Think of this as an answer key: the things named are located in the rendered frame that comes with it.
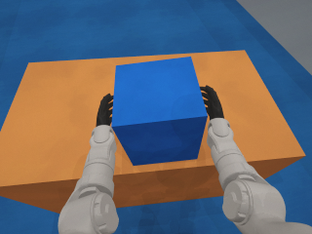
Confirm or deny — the right robot hand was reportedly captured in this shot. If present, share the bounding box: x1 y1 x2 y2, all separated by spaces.
200 85 224 120

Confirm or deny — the carton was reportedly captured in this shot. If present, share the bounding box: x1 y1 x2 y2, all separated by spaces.
111 57 208 166

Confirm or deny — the robot left upper arm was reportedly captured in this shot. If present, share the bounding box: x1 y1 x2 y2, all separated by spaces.
58 192 119 234

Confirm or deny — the robot right forearm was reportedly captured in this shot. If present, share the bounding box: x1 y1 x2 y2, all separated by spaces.
207 118 286 208

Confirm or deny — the robot left forearm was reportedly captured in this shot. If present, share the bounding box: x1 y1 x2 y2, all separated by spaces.
58 125 117 234

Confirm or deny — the pedestal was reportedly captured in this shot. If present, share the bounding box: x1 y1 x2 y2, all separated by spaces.
0 50 306 214

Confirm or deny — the left robot hand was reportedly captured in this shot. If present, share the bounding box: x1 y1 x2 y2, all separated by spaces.
96 94 114 127

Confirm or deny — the robot right upper arm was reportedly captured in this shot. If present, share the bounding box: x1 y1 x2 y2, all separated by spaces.
222 179 312 234

